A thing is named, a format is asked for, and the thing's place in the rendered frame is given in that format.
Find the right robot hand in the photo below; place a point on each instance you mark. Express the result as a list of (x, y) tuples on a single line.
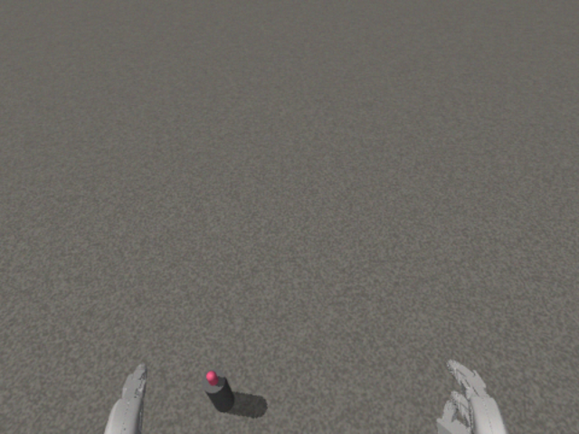
[(481, 413)]

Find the left robot hand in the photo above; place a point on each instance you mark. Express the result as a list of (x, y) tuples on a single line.
[(126, 416)]

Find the bottle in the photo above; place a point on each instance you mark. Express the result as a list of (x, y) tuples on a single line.
[(218, 390)]

